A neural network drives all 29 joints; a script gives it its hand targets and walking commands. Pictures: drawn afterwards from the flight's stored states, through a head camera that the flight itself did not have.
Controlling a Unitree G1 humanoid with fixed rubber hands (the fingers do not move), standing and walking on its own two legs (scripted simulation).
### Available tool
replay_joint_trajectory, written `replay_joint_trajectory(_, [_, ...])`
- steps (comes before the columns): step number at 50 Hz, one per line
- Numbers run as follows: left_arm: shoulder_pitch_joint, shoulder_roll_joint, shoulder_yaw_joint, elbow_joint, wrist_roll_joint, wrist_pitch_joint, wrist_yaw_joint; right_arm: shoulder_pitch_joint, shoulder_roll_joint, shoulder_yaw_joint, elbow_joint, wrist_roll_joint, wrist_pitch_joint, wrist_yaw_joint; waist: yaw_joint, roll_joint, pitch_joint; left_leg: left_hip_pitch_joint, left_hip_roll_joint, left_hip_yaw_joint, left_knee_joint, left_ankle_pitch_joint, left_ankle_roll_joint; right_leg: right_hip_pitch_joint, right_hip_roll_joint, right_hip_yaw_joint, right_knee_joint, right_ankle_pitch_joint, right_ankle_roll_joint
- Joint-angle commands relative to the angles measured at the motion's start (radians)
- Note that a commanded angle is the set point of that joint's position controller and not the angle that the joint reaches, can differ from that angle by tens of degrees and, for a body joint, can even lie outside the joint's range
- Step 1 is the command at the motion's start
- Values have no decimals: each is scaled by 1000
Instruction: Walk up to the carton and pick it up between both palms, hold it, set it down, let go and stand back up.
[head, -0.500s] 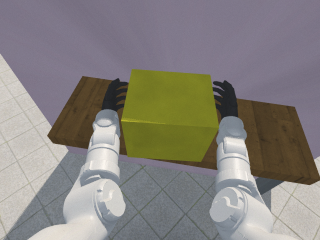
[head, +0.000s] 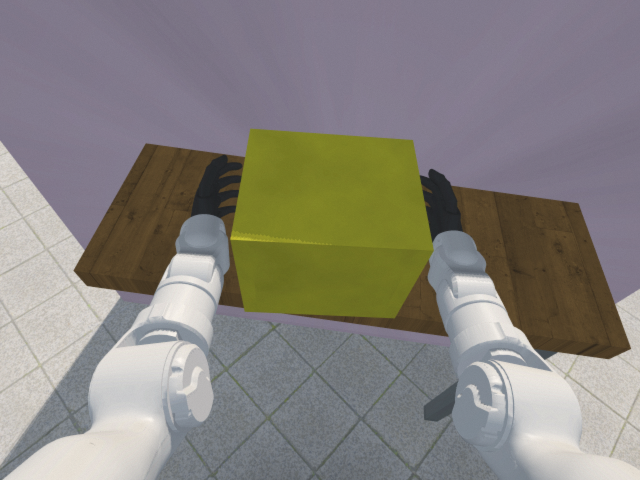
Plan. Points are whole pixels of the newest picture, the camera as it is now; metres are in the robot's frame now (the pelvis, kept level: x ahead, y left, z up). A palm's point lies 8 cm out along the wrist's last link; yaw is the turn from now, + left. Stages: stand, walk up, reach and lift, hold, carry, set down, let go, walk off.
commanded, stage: set down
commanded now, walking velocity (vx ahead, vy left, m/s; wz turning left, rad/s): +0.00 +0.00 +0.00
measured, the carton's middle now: (326, 228) +0.43 +0.01 +0.05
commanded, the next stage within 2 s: none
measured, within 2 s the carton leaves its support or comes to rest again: neither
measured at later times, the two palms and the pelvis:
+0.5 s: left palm (168, 199) +0.44 +0.22 +0.07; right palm (471, 197) +0.47 -0.18 +0.09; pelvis -0.01 -0.01 -0.02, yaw +2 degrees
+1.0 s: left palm (136, 136) +0.44 +0.23 +0.18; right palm (505, 151) +0.46 -0.18 +0.18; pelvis -0.02 -0.02 -0.01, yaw +4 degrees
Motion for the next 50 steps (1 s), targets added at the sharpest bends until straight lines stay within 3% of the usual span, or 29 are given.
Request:
replay_joint_trajectory(1, [-651,172,-175,-71,-175,-117,46,-579,-142,196,-123,172,-54,-35,52,115,-816,307,-8,-60,138,386,-15,5,-17,-11,42,411,40])
replay_joint_trajectory(4, [-641,217,-216,24,-245,-147,41,-621,-209,255,-135,235,-86,-63,66,81,-969,233,-16,-73,189,439,-29,54,-19,-8,103,547,47])
replay_joint_trajectory(6, [-629,232,-247,101,-283,-157,30,-630,-254,270,-97,268,-103,-72,52,74,-977,233,-12,-89,212,476,-46,35,-16,-25,126,601,50])
replay_joint_trajectory(13, [-665,236,-339,167,-371,-180,-14,-642,-399,311,110,355,-157,-68,-8,90,-948,418,11,-132,292,652,-92,-209,16,-82,116,575,41])
replay_joint_trajectory(16, [-676,258,-367,170,-403,-184,-31,-648,-429,346,171,411,-166,-54,-9,79,-886,395,9,-131,287,620,-98,-217,21,-84,111,556,44])
replay_joint_trajectory(19, [-711,300,-380,142,-438,-191,-44,-686,-445,397,169,479,-158,-31,-4,44,-862,320,-1,-124,267,562,-82,-178,14,-77,127,546,58])
replay_joint_trajectory(24, [-765,381,-412,-38,-492,-162,-53,-750,-483,458,-25,573,-127,0,19,57,-1061,255,-25,-109,247,504,-57,-29,1,-54,173,657,80])
replay_joint_trajectory(25, [-760,378,-422,-57,-495,-144,-51,-749,-486,464,-32,580,-113,4,12,68,-1074,267,-27,-114,247,523,-61,-25,2,-55,175,661,79])
replay_joint_trajectory(30, [-786,414,-437,-19,-510,-62,-67,-761,-499,462,-4,585,-31,6,9,61,-944,174,-37,-110,190,333,-38,-4,-18,-38,154,550,78])
replay_joint_trajectory(31, [-794,424,-437,-74,-507,-46,-63,-765,-517,444,-43,593,-17,5,14,80,-973,194,-36,-106,182,336,-39,18,-18,-32,152,563,83])
replay_joint_trajectory(33, [-810,440,-429,-53,-506,-7,-61,-783,-520,444,-14,593,15,-2,7,85,-931,183,-39,-112,166,294,-29,24,-22,-27,149,552,83])
replay_joint_trajectory(37, [-840,443,-438,-74,-520,54,-51,-806,-528,427,-26,586,65,-7,1,89,-871,244,-39,-122,151,290,-35,-28,-12,-42,116,477,74])
replay_joint_trajectory(39, [-860,436,-440,-106,-522,80,-46,-822,-537,408,-58,569,82,-21,-15,90,-919,277,-38,-124,158,319,-37,-11,-12,-45,112,513,73])
replay_joint_trajectory(43, [-817,464,-414,-6,-514,127,-60,-832,-511,405,-22,542,142,-35,-9,10,-766,209,-43,-129,100,187,-6,58,-21,-29,82,441,86])
replay_joint_trajectory(45, [-852,476,-437,34,-533,148,-66,-860,-506,396,-17,533,171,-45,-18,0,-721,181,-50,-127,84,148,1,68,-22,-30,75,412,88])
replay_joint_trajectory(50, [-867,447,-477,-18,-553,154,-54,-841,-505,383,-27,535,185,-40,-25,77,-765,316,-33,-141,99,235,-27,-29,-13,-50,44,349,54])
